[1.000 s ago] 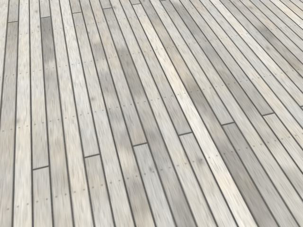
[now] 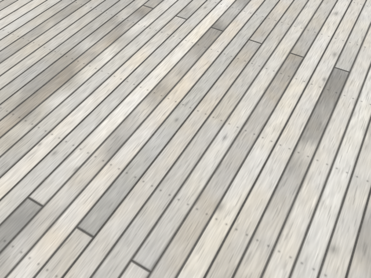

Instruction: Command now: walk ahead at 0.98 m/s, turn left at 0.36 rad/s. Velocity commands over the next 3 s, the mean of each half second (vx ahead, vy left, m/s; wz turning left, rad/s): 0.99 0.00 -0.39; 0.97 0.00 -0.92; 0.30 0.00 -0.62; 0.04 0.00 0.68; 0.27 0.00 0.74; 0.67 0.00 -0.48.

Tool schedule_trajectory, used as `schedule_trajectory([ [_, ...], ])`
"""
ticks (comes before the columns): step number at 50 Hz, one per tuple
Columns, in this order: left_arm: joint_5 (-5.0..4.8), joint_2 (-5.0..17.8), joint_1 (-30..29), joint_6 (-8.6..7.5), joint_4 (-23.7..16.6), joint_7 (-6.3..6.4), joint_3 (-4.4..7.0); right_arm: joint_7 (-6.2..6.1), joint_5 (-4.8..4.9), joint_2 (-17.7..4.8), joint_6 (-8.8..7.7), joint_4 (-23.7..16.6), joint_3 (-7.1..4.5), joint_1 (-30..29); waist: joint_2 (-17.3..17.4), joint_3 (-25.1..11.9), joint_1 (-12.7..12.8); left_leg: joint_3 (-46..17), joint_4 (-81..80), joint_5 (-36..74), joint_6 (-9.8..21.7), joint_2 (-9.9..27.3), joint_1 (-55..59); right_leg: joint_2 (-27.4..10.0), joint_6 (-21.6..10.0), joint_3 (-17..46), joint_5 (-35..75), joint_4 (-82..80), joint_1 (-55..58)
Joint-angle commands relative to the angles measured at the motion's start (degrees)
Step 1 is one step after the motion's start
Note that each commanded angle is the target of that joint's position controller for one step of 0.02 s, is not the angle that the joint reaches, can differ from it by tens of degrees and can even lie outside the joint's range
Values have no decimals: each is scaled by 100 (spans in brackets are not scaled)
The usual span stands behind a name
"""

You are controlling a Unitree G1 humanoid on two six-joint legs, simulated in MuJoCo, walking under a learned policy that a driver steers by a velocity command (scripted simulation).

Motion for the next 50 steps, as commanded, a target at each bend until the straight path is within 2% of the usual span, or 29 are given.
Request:
schedule_trajectory([
  [1,-111,16,623,-247,104,-85,-89,121,-110,271,42,-636,211,-180,-554,145,-132,-568,-330,62,-72,532,-1529,-1607,-897,2468,-868,-2064,821],
  [4,-207,248,720,-284,141,-91,-66,180,-182,58,10,-1103,294,-1071,-405,506,-251,-22,-1515,787,-292,840,-1936,-1424,-1044,1902,-151,-2525,669],
  [6,-252,385,668,-285,60,-109,-34,276,-74,149,-61,-1245,412,-1588,-292,618,-165,413,-2980,1499,-414,666,-582,-1016,-862,1235,717,-2795,-164],
  [9,-309,889,1038,-274,125,-135,62,244,14,5,-98,-1259,401,-1838,-413,520,-50,686,-3624,1677,-431,375,336,-1211,-869,1200,2219,-2766,281],
  [11,-303,1022,1303,-215,231,-125,65,92,-38,-261,-134,-1135,280,-1474,-509,34,-208,701,-4067,1114,-357,79,894,-1211,-748,1075,4157,-1582,1188],
  [12,-296,1107,1343,-164,272,-106,80,2,-74,-409,-159,-866,190,-603,-552,-515,-617,767,-4244,861,-301,-123,1923,-1068,-669,964,4640,-360,1169],
  [13,-324,1064,1261,-146,234,-99,73,-111,-142,-635,-183,-608,71,361,-596,-1030,-1083,527,-4144,757,-267,222,3308,-835,-598,934,3835,1082,344],
  [14,-268,474,1194,-150,25,-103,-50,-239,-280,-1169,-198,-507,-82,1389,186,-1847,-1357,-1072,-4288,-1223,-226,1741,4527,-448,-572,779,1172,3139,-777],
  [15,-581,-155,1635,-127,-257,-89,-165,-239,-332,-1427,-155,-534,-141,1418,1346,-2643,-894,-3902,-5455,-2560,138,3089,5173,-19,-504,857,-1168,4913,-2115],
  [16,-489,257,1221,-61,-280,-50,-96,-219,-185,-1068,-96,-531,-144,969,852,-1957,-790,-3888,-5883,-2975,213,2818,4473,-333,-565,898,-629,5241,-2693],
  [17,-393,311,697,-9,-308,-83,-71,-202,-119,-540,-137,-541,-23,524,350,-1005,-697,-2809,-5800,-2171,144,2505,3653,-562,-547,880,-203,4980,-2851],
  [18,-357,206,532,37,-312,-135,-77,-176,-109,-326,-172,-452,14,359,136,-541,-526,-2047,-5913,-1096,72,2271,2973,-713,-493,878,-58,4708,-2680],
  [19,-278,137,483,127,-289,-185,-63,-182,-74,-177,-201,-365,51,304,151,-305,-346,-1376,-6043,-455,-79,1994,2513,-829,-457,908,-39,4533,-2474],
  [20,-211,8,591,243,-312,-236,-72,-190,-18,-123,-249,-261,68,365,397,-216,-168,-970,-6123,-117,-108,1990,2249,-895,-402,878,-50,4455,-2342],
  [22,-155,-146,175,406,-514,-299,-94,-157,117,49,-350,-36,91,504,327,46,-58,-279,-6316,654,-192,1895,2151,-1005,-369,796,91,4375,-2645],
  [25,-143,-169,-558,451,-869,-412,-156,-153,119,128,-435,116,113,495,247,363,39,926,-6543,1859,-340,1560,1955,-962,-386,501,1011,3804,-2798],
  [29,-161,-24,-1412,426,-1208,-561,-251,-243,100,-254,-447,253,54,628,-80,722,29,1941,-6812,3195,-555,1286,1952,-629,-667,-266,1885,1905,-1979],
  [31,-169,113,-1468,409,-1214,-574,-248,-313,96,-573,-393,285,11,903,-11,534,72,2127,-6262,5638,-669,1339,2477,-159,-856,-723,1816,1420,-1347],
  [32,-184,244,-1203,407,-1139,-545,-217,-370,81,-771,-318,270,-33,974,157,296,249,2129,-5729,6798,-714,1419,2808,63,-933,-831,1558,1345,-1016],
  [34,-200,647,339,406,-760,-440,-49,-455,7,-1146,-107,128,-145,641,439,-527,1110,1969,-3663,7953,-648,1684,2768,361,-1167,-658,862,1354,577],
  [35,-193,915,1541,388,-376,-329,116,-432,-32,-1179,-13,7,-166,420,282,-1058,1582,1799,-1915,7166,-536,1675,2108,453,-1339,-275,467,1050,2003],
  [36,-244,1159,1535,415,-242,-173,263,-318,-73,-829,8,35,-112,434,-452,-812,1348,1739,231,2396,-596,829,768,148,-1505,400,-32,764,2781],
  [37,-136,1756,801,510,-438,-130,351,-249,-79,-42,-79,-480,103,840,-1777,-782,279,1291,2301,-1439,-884,15,-1639,-992,-2185,3023,731,518,3744],
  [38,-165,1903,944,546,-676,-121,434,-251,-8,-338,-253,-934,139,439,-1208,-1666,601,80,2442,-1114,-836,72,-2457,-1568,-2753,4834,-671,-894,4245],
  [40,-204,1299,686,476,-578,-33,318,-250,-27,-558,-395,-920,157,-11,137,-247,191,-71,1186,-396,-801,618,-2383,-1493,-2213,4562,-919,-1750,2554],
  [42,-239,1039,368,297,-618,20,213,-254,-199,-447,-184,-876,205,82,398,138,-276,-96,439,-481,-979,885,-1551,-1002,-2021,3658,39,-1772,1081],
  [44,-279,877,330,151,-622,-6,138,-219,-234,-304,51,-938,242,-28,362,296,-416,38,-363,-600,-1159,1035,-1109,-617,-1961,3066,358,-1912,155],
  [47,-291,916,421,61,-608,-28,159,-126,-115,-30,73,-1413,370,-1128,125,649,-165,408,-2096,830,-1211,884,-655,-81,-1666,2438,1837,-1895,-501],
  [50,-376,1057,825,168,-433,-60,243,-118,-7,113,-2,-1469,448,-1365,-232,190,220,725,-3487,2116,-959,213,97,190,-1058,2092,4129,-1036,52],
])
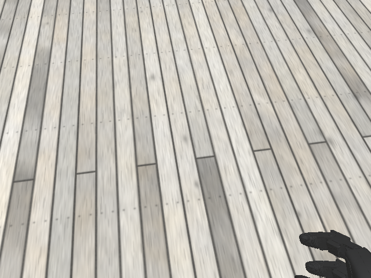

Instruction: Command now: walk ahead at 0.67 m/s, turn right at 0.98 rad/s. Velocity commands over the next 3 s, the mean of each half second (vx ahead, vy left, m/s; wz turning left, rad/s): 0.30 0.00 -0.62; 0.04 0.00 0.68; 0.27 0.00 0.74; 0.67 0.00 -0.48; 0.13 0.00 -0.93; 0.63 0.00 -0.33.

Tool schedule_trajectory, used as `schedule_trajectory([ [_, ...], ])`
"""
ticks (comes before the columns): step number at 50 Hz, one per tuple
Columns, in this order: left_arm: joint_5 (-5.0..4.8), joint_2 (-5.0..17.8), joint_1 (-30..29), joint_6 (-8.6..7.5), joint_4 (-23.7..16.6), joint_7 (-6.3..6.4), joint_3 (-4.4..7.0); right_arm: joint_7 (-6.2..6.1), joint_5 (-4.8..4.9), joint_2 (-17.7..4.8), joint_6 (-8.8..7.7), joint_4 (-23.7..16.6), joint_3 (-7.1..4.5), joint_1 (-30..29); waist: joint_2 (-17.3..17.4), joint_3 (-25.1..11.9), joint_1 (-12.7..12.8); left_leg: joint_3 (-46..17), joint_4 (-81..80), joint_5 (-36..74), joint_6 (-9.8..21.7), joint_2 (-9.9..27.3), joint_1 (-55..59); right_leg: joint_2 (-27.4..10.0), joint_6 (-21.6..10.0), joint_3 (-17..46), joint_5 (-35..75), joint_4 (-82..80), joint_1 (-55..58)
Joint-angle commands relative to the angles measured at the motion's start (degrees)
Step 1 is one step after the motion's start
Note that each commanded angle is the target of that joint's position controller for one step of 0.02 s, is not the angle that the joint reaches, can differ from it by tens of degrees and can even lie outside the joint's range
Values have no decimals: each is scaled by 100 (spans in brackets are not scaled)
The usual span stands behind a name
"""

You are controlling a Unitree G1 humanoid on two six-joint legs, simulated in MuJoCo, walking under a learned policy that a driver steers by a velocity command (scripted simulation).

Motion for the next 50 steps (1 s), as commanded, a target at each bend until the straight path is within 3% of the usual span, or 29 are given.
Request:
schedule_trajectory([
  [1,-72,1030,-117,-37,-339,14,291,-15,106,-343,-66,-324,-55,-190,-139,-157,-37,812,-1077,1095,162,-943,1975,-813,-31,837,4795,42,-1307],
  [2,-70,1026,-78,-6,-332,45,295,-55,111,-437,-85,-344,-81,-143,-268,-280,-42,685,-1404,1095,205,-1064,2268,-799,132,1000,4804,322,-1122],
  [3,-455,465,-35,10,-413,190,171,-137,368,-699,-339,-657,-322,-622,47,-472,-71,145,-2160,1001,146,-1308,2835,-812,361,1725,3674,664,-1155],
  [4,-380,739,-342,20,-483,232,186,-213,476,-1005,-419,-627,-459,-309,-107,-700,-444,205,-2361,1218,141,-1239,3196,-878,475,1757,3717,1061,-926],
  [5,-282,912,-823,43,-653,253,241,-270,443,-1159,-470,-408,-571,659,-424,-1201,-1042,195,-2519,1879,231,-1007,4128,-660,720,1511,3753,2119,-954],
  [6,-95,390,-869,88,-871,259,89,-300,307,-1291,-423,-135,-591,1913,-351,-2262,-1354,-575,-1589,2874,638,188,5815,-426,1020,1036,1268,3941,-1605],
  [7,48,-257,333,111,-951,218,-91,-256,26,-1406,-338,-161,-543,2238,1366,-3293,-766,-2487,-993,5508,1447,1960,7345,92,1194,799,-2909,5870,-2994],
  [8,-206,505,799,150,-1038,140,-25,-194,106,-1446,-251,-116,-631,1946,1999,-3888,-591,-3981,-1637,2858,2038,2557,7269,-618,1333,642,-2026,6952,-3479],
  [10,-267,963,-462,370,-1252,194,147,-340,158,-601,-32,-379,-463,890,695,-1936,-688,-2058,-2277,1084,1599,1535,5336,-1189,1522,-150,-897,6682,-3933],
  [12,-224,824,-658,549,-1418,215,190,-348,187,-587,46,-276,-439,421,355,-861,-325,-956,-2666,1279,1492,1076,3595,-1550,1555,-308,-795,6297,-3539],
  [14,-186,295,-817,605,-1578,245,51,-268,168,-736,-34,-11,-522,306,581,-429,-252,-183,-3060,1796,1510,809,2574,-1661,1496,-516,-901,5260,-3056],
  [18,-18,69,-1015,427,-1514,177,-117,-124,276,-1047,-92,329,-622,287,351,-1165,-248,191,-2913,2972,1827,807,2653,-1495,1245,-527,-66,3185,-1968],
  [23,94,294,-1419,368,-1455,105,-83,65,501,-966,8,580,-496,300,475,-1005,-161,112,-2542,776,1335,356,2227,-1100,943,-832,1345,791,-454],
  [24,121,520,-1503,367,-1546,144,-18,77,465,-856,20,638,-445,512,440,-954,-205,48,-2337,-87,996,122,1960,-1337,781,-577,1500,453,-62],
  [25,216,1019,-1461,398,-1717,240,77,103,314,-613,31,587,-356,737,-335,-1193,-340,289,-1461,-1707,546,-345,1547,-2535,395,506,2667,379,432],
  [26,242,1274,-1627,489,-1699,292,175,80,392,-566,78,520,-353,1115,-1452,-1301,-475,855,-450,-2843,266,-750,997,-3555,-437,1150,2326,15,182],
  [27,253,1188,-1564,470,-1688,301,210,4,479,-1080,167,512,-520,915,-1392,-1042,-132,637,929,-3118,138,-645,810,-3548,-772,1307,1699,-330,-360],
  [28,237,923,-1713,411,-1658,297,132,-55,551,-1260,269,541,-655,1016,-1202,-775,-257,486,1710,-2967,104,-581,573,-3376,-653,1009,1465,-418,-613],
  [30,115,550,-2357,298,-1694,292,34,-212,472,-1139,515,705,-734,1455,-956,-579,-604,408,2302,-2435,-66,-441,558,-3036,-290,217,1448,-460,-946],
  [32,131,386,-2554,254,-1645,331,14,-266,438,-894,620,621,-720,1510,-801,-589,-707,528,2309,-1974,-207,-371,681,-2892,-175,-332,1738,-436,-1076],
  [36,97,505,-2436,274,-1490,399,147,-84,414,-477,626,193,-575,1041,-725,-897,-510,716,686,-1638,-108,-197,1304,-2980,-107,-927,2090,-123,-789],
  [41,-128,640,-2288,287,-1231,332,293,74,420,-712,673,136,-725,1525,-719,-1019,-728,1239,-1129,-974,404,-601,2519,-3143,384,-1351,1809,743,-879],
  [42,-125,435,-1999,305,-1093,295,274,4,363,-927,673,213,-830,1757,-136,-836,-744,889,-1750,-286,655,-682,2968,-2781,768,-1673,971,1534,-1368],
  [43,80,169,-1951,322,-1257,259,219,-131,306,-1854,627,112,-1075,1962,1900,-587,-629,-1351,-2256,2304,1337,760,3790,-1962,1418,-2216,-1097,3574,-3110],
  [44,173,162,-2727,276,-1639,290,174,-89,110,-2091,486,-112,-1063,1918,2156,-859,-855,-2855,-2599,2618,2378,1357,3889,-1165,1568,-1053,-2192,4808,-4234],
  [45,91,376,-2998,249,-1644,319,228,-21,65,-1880,360,-113,-1029,1939,1316,-1066,-1052,-2572,-2727,1890,2341,1247,4052,-1213,1409,-516,-1904,5238,-4408],
  [47,74,409,-2771,229,-1450,411,267,-118,349,-1521,326,-172,-939,1342,558,-864,-645,-1898,-2573,1282,1743,726,3897,-1371,1243,-258,-891,4937,-4417],
  [48,114,479,-2656,232,-1410,434,297,-189,441,-1349,388,-270,-873,1025,612,-855,-495,-1717,-2538,1237,1604,585,3649,-1381,1255,-222,-563,4712,-4201],
  [50,101,383,-2468,208,-1303,374,285,-291,401,-1224,484,-387,-823,867,646,-1029,-390,-1535,-2499,1279,1510,311,3462,-1173,1323,-271,-112,4478,-3819],
])
Over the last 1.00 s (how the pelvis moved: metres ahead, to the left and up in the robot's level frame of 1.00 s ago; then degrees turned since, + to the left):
0.87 -0.16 0.00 -43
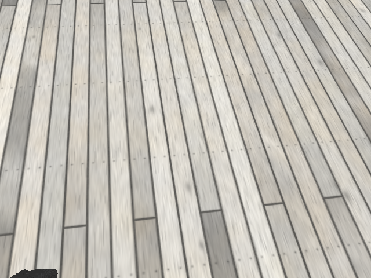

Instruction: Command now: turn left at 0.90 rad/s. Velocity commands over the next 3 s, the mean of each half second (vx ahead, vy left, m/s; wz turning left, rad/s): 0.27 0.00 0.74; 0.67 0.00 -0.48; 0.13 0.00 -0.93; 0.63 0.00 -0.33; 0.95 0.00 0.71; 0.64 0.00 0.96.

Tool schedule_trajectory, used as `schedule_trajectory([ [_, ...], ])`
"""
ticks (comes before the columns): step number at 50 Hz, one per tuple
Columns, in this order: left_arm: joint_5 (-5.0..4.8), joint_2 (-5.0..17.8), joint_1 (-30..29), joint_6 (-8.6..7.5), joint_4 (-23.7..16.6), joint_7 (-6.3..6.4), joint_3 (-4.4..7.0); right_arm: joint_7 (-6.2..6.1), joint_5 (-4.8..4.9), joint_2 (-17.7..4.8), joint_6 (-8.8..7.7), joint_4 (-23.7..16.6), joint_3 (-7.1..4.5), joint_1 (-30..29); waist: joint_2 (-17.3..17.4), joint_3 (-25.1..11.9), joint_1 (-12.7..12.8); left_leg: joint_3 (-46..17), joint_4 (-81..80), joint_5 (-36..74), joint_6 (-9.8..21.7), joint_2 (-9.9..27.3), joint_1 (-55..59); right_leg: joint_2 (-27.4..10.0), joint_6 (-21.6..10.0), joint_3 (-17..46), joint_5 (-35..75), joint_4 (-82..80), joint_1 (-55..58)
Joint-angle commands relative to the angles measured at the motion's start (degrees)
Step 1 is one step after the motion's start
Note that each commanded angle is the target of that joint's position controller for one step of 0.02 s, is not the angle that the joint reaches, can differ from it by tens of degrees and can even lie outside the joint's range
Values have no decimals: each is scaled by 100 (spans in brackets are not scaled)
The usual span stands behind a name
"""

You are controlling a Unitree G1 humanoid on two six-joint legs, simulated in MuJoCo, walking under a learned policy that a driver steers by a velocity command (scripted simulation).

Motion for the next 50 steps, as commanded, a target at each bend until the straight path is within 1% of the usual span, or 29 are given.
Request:
schedule_trajectory([
  [1,-7,300,-212,-150,-400,-23,63,-172,29,-875,-12,-595,-246,-390,709,-981,157,-1803,-1027,2255,815,1185,1329,125,45,359,593,-359,-608],
  [4,-43,188,-322,-185,-357,-62,-7,-238,65,-1000,31,-627,-308,-305,740,-977,74,-2068,-976,1742,784,1058,1379,325,135,478,769,-1402,-439],
  [10,-98,372,-345,-275,-266,-174,23,-188,56,-1096,131,-778,-362,-473,1110,-831,-30,-2828,-916,1107,747,861,996,536,85,642,699,-2590,315],
  [12,-174,490,-173,-355,-223,-245,65,-154,117,-1058,128,-803,-337,-477,1110,-976,-25,-3083,-1168,-1006,751,710,676,501,-35,604,656,-3094,954],
  [14,-267,522,317,-455,-66,-319,123,-90,110,-934,75,-804,-239,-612,1256,-865,232,-3110,-1171,-2373,711,587,-79,382,-192,353,789,-3706,2090],
  [15,-277,550,697,-498,49,-323,168,-70,82,-729,32,-783,-153,-607,1076,-792,433,-2874,-777,-2649,570,396,-662,166,-332,384,762,-4085,2856],
  [16,-191,753,1313,-540,143,-302,223,-62,54,-298,-22,-734,-8,-447,317,-1069,589,-2103,676,-2846,260,-49,-1323,-774,-659,1389,-249,-4504,3759],
  [17,52,1160,1568,-581,155,-337,248,-70,148,-81,-110,-955,76,-546,-953,-733,486,-1105,2105,-2174,77,-712,-2560,-1718,-1280,3537,-2341,-5436,3916],
  [18,135,1161,1163,-676,51,-366,265,-70,169,-417,-235,-1027,24,-669,-1178,-85,302,-1104,2908,-1546,4,-161,-3196,-2156,-1680,4435,-3016,-5761,3297],
  [19,-3,821,961,-697,-23,-325,164,-58,120,-661,-295,-896,-17,-658,-849,174,291,-1000,3144,-1004,-78,41,-3259,-2027,-1640,3931,-2677,-5727,3071],
  [21,-120,644,1114,-651,-10,-273,67,-16,-33,-605,-387,-723,-20,-541,-437,76,293,-708,3332,-374,-201,172,-3026,-1528,-1290,2918,-1806,-5648,2991],
  [22,257,731,1358,-535,198,-328,24,258,-599,-641,-259,-685,-15,-872,98,230,415,-698,3310,117,-236,-74,-2610,-1278,-1135,2454,-1671,-5839,2320],
  [24,153,855,1428,-518,262,-385,54,462,-451,-418,-185,-623,40,-611,-501,180,306,-606,3159,440,-298,-157,-2299,-1001,-1043,1837,-1178,-5885,2168],
  [27,-8,762,1651,-503,378,-445,14,503,-369,-416,-205,-666,126,-945,-831,152,379,144,2001,573,-496,268,-1827,-868,-1204,1595,-659,-6044,2128],
  [29,29,849,1841,-474,420,-442,47,506,-273,-232,-269,-760,223,-1401,-921,227,597,355,951,336,-596,220,-1136,-775,-1229,1479,-298,-6018,1939],
  [31,64,1056,1941,-437,481,-432,109,478,-206,-242,-312,-763,231,-1464,-992,274,603,492,198,-158,-558,73,-411,-846,-1285,1527,-273,-5931,1807],
  [33,55,1045,1938,-400,541,-420,115,320,-182,-339,-386,-641,184,-1041,-845,247,346,472,-475,-79,-434,-5,514,-981,-1352,1735,21,-5609,1698],
  [34,35,943,1853,-414,557,-412,86,202,-203,-465,-462,-429,122,-394,-556,14,-31,415,-806,124,-333,-12,1590,-806,-1272,1546,763,-4937,1374],
  [35,-2,752,1740,-489,527,-439,34,87,-299,-773,-558,-163,-3,622,-62,-648,-585,60,-711,-103,-243,366,3157,-351,-1152,1113,1326,-3474,714],
  [36,-151,169,1641,-581,236,-442,-135,-9,-488,-1429,-572,-62,-164,1701,1291,-1660,-1097,-1938,-1193,-2598,18,2062,4754,194,-942,408,188,-1362,-613],
  [37,-216,156,1300,-584,-66,-398,-174,-33,-450,-1684,-536,30,-234,1725,1878,-1602,-997,-3957,-2049,-3824,290,2791,4172,390,-945,207,-327,-197,-1539],
  [38,-82,398,1205,-490,66,-389,-119,-33,-481,-1165,-548,-12,-88,1248,1005,-870,-685,-3429,-1969,-3256,354,2694,3486,-8,-967,390,79,409,-1633],
  [39,-11,429,1182,-437,171,-462,-101,-19,-462,-740,-565,-11,27,967,570,-482,-495,-2464,-1938,-2042,338,2389,2989,-238,-894,268,385,390,-1468],
  [41,76,307,1162,-257,256,-556,-94,-36,-358,-274,-564,68,185,604,721,75,-159,-890,-1857,1024,178,1886,2323,-442,-651,52,597,158,-1171],
  [42,-457,282,1305,-321,133,-414,-63,-65,-12,-186,-651,33,115,301,1424,125,-123,-380,-1617,2525,219,1659,2609,-634,-545,353,883,357,-1429],
  [43,-492,256,1146,-313,13,-401,-115,-89,15,-184,-677,47,107,215,1404,69,-72,-140,-1594,3222,262,1750,2507,-654,-455,256,933,317,-1472],
  [45,-322,78,698,-262,-286,-442,-207,-148,-55,-310,-639,82,51,-158,865,394,55,337,-1846,3573,289,1782,1952,-619,-278,-50,1149,-327,-1433],
  [47,-205,-47,446,-285,-429,-557,-299,-217,-67,-563,-590,83,-14,-600,695,496,147,1075,-1942,3383,158,1407,1218,-484,-194,-436,1984,-1806,-487],
  [50,-203,265,834,-274,-323,-715,-167,-293,19,-962,-581,238,-139,-455,723,-155,317,1458,-1128,4916,-42,1285,1259,119,-378,-954,2612,-2584,1089],
])
Over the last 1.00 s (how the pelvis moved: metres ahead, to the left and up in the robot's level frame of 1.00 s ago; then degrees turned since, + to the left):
0.26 0.09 0.00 5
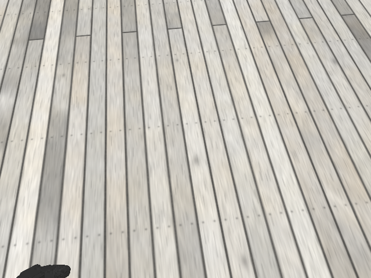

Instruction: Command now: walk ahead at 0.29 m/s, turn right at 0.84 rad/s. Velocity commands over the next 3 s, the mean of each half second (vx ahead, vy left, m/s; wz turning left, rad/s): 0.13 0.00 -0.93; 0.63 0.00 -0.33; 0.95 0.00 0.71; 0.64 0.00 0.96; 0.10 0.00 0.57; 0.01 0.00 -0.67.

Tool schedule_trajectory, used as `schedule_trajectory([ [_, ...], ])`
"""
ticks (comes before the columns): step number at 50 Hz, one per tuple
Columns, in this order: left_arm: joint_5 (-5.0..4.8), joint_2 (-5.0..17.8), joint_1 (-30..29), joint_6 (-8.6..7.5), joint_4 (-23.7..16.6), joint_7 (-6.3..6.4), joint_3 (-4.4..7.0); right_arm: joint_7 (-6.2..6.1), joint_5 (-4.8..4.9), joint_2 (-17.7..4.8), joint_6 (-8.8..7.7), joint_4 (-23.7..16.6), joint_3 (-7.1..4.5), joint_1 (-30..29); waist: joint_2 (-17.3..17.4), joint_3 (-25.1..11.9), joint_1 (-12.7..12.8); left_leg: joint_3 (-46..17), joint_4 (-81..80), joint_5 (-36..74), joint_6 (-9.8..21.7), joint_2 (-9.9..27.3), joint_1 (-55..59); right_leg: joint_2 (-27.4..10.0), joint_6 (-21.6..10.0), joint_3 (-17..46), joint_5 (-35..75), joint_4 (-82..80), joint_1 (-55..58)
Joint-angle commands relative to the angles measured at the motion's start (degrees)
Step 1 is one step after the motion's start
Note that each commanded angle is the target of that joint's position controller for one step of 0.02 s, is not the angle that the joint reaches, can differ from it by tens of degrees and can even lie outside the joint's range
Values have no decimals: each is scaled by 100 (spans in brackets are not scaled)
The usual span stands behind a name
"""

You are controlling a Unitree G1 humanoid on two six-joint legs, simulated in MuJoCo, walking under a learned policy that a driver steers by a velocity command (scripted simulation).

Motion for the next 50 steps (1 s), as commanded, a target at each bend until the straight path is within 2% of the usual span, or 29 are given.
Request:
schedule_trajectory([
  [1,-10,336,993,37,-108,-116,112,-64,158,-1110,-99,-526,-277,-954,816,-570,822,-58,672,6368,341,1112,-915,566,-244,-403,348,-530,2158],
  [3,1,930,2034,137,39,-21,398,25,311,-1096,-68,-618,-295,-1113,683,-1174,1441,-158,2488,6139,205,1089,-1222,800,-750,-207,473,-922,3709],
  [4,-31,1124,2254,181,84,106,496,123,256,-631,-104,-649,-169,-931,-88,-1135,1472,-246,4039,2807,-83,609,-2134,660,-1000,271,1162,-1429,4644],
  [5,52,1531,1708,206,-200,217,492,236,-170,106,-133,-800,47,-525,-1837,-1199,775,-443,6512,-1761,-377,-449,-3644,-431,-1722,2225,4378,-1074,5430],
  [6,323,1691,1398,65,-647,133,454,302,-53,-498,-216,-911,40,293,-1358,-3137,588,-2064,7505,-1640,-391,-676,-4243,-1726,-2954,4989,2638,-2035,6365],
  [7,206,1428,985,45,-858,77,442,306,32,-1076,-241,-939,-61,-366,-285,-2838,819,-2310,7085,-1017,-223,-397,-4243,-1484,-2638,4866,819,-2607,5839],
  [8,48,1196,647,19,-871,88,385,252,42,-1064,-212,-1075,-81,-799,213,-1779,602,-2244,6444,-592,-191,-243,-4430,-1129,-2275,4381,-30,-2782,4900],
  [9,-58,976,436,11,-890,126,315,163,-34,-960,-143,-1022,-65,-881,564,-1429,414,-2257,5973,-380,-205,-32,-4264,-868,-2008,4058,-199,-2795,4246],
  [12,58,942,97,117,-948,261,330,122,-104,-860,13,-947,-92,-871,278,-921,163,-2173,4837,-200,-315,-4,-3469,-297,-1724,3122,1242,-2731,2829],
  [15,35,1058,266,252,-872,442,379,93,-135,-505,57,-927,-4,-1014,257,-1205,239,-2053,3990,229,-526,-233,-3303,-51,-1570,2869,2192,-2415,2650],
  [20,-23,986,157,492,-954,587,358,115,-50,-450,155,-977,-26,-1495,-357,-1091,422,-2194,2887,1110,-560,-442,-3112,286,-1098,3190,-69,-2372,2428],
  [24,8,892,221,520,-989,533,354,176,-20,-547,19,-1007,-103,-1713,-760,-985,567,-2319,1754,942,-417,-527,-2658,279,-988,3737,-140,-2040,2686],
  [26,-4,781,105,523,-1062,494,302,241,89,-649,-20,-841,-193,-1291,-771,-1196,392,-2201,939,1251,-253,-358,-1690,352,-893,3861,-2025,-1902,2379],
  [27,-7,623,316,505,-984,456,234,255,119,-675,-19,-770,-242,-1061,-471,-1197,307,-2185,536,1276,-78,-88,-883,584,-769,3601,-3358,-1436,1793],
  [28,60,183,725,474,-871,417,70,228,58,-860,5,-790,-284,-601,286,-1505,262,-3269,227,-324,343,994,-33,1003,-544,2784,-4065,-47,1171],
  [29,-70,128,633,357,-1162,385,24,273,-185,-1374,-16,-711,-365,-312,1638,-996,344,-5360,-777,-2491,1099,1823,-42,1431,-397,1907,-3427,1058,-193],
  [30,-69,558,447,222,-1142,395,89,288,-207,-1256,-101,-820,-381,-688,1695,-416,396,-6055,-1010,-3036,1355,2054,-564,763,-225,1668,-2691,1711,-732],
  [31,3,858,378,180,-983,413,153,242,-111,-923,-116,-865,-280,-808,1212,-230,342,-5450,-913,-2612,1212,1867,-847,559,-106,1524,-2191,1888,-639],
  [32,114,789,567,169,-803,415,138,216,-43,-783,-101,-852,-212,-693,863,-375,337,-4848,-822,-2210,990,1554,-845,476,17,1299,-1914,2118,-405],
  [34,171,532,506,66,-800,358,61,208,18,-831,-117,-694,-178,-341,760,-200,223,-4090,-913,-1693,864,1197,-1118,376,64,992,-1421,2373,-333],
  [35,704,549,155,153,-791,96,29,307,-321,-968,-13,-464,-190,-81,104,-106,129,-3717,-1026,-1634,792,1011,-1760,661,-9,1104,-1088,2260,37],
  [37,533,395,322,207,-767,-85,-8,388,-221,-1024,9,-419,-224,-110,776,-159,225,-3259,-1027,-1232,746,849,-1733,704,-7,1053,-909,1996,174],
  [40,405,459,143,189,-773,-113,-55,427,-115,-968,-7,-317,-199,75,1270,-214,122,-3106,-1169,-1021,897,944,-1449,430,103,711,-860,951,299],
  [43,345,361,-368,116,-850,-103,-159,437,-133,-1073,4,-197,-242,354,1390,-132,-124,-2822,-1201,-732,924,985,-1497,294,91,253,-1259,-496,1075],
  [46,304,283,-173,2,-843,17,-196,435,-110,-1101,97,-47,-255,487,1202,71,95,-2974,-880,-514,1046,1069,-2124,466,-152,87,-1528,-1773,2444],
  [47,307,304,410,-74,-647,110,-169,417,-91,-983,111,-35,-224,403,854,-5,454,-2869,-416,-255,998,919,-2593,495,-248,121,-1145,-2224,3431],
  [48,347,544,1409,-164,-324,219,-58,421,-100,-745,46,-95,-158,264,372,-509,949,-2578,668,179,877,528,-3391,270,-310,457,-1286,-2121,5024],
  [49,471,1070,2595,-219,-191,315,72,427,-79,-206,-61,-345,3,-32,-772,-1351,1579,-1898,2814,-373,728,-64,-4177,-1276,-383,2147,-3396,-2612,6242],
  [50,526,1677,2626,-186,-131,377,234,390,109,-56,-132,-685,56,-276,-1567,-1252,1496,-1656,4145,-470,669,-490,-5604,-2287,-737,4333,-4689,-3445,6139],
])
Over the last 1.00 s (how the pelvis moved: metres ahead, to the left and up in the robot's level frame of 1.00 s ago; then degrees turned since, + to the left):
0.31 0.13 -0.01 5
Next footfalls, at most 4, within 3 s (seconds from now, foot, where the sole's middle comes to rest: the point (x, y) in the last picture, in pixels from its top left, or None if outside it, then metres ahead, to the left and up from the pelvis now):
0.08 right None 0.25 -0.07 -0.76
0.56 left None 0.38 0.09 -0.76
0.96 right None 0.30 -0.19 -0.76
1.42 left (248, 185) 0.75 -0.27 -0.76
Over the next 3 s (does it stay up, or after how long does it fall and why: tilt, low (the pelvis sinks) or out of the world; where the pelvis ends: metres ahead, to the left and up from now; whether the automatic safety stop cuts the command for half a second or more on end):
stays up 1.17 -0.34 0.01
